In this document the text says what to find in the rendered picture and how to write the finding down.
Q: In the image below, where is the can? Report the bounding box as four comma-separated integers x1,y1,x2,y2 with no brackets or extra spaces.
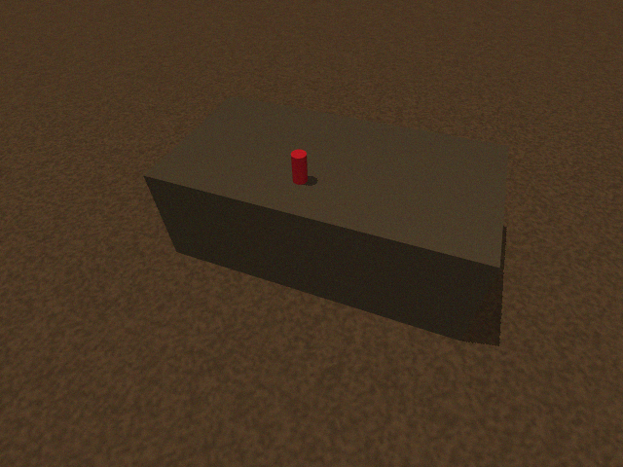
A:
291,150,308,185

